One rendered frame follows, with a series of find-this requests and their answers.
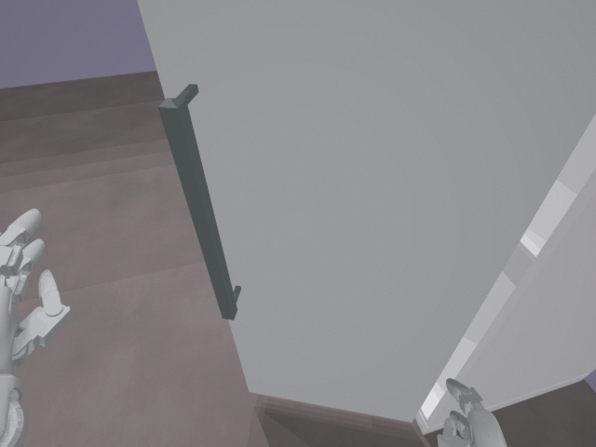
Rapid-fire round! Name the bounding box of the left robot hand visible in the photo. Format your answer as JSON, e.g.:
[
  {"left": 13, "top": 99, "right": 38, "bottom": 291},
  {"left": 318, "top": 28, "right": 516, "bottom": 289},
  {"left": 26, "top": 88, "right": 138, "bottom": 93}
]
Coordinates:
[{"left": 0, "top": 209, "right": 71, "bottom": 376}]

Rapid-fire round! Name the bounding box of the fridge door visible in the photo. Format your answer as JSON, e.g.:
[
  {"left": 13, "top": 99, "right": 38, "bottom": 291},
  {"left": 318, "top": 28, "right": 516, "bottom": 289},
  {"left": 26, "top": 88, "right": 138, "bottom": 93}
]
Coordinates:
[{"left": 137, "top": 0, "right": 596, "bottom": 423}]

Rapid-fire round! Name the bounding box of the right robot hand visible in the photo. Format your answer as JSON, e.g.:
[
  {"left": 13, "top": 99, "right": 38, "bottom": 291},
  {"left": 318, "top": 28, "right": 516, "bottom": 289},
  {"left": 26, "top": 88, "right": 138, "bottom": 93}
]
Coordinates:
[{"left": 437, "top": 378, "right": 507, "bottom": 447}]

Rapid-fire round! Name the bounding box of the handle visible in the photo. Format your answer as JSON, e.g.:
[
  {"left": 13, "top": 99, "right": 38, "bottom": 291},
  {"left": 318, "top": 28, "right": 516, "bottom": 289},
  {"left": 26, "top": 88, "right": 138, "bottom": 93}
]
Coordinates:
[{"left": 158, "top": 84, "right": 241, "bottom": 320}]

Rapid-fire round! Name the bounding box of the left robot forearm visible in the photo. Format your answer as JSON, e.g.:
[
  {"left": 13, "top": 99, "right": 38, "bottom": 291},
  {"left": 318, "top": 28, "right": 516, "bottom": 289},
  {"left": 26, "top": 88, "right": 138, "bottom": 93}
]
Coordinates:
[{"left": 0, "top": 373, "right": 28, "bottom": 447}]

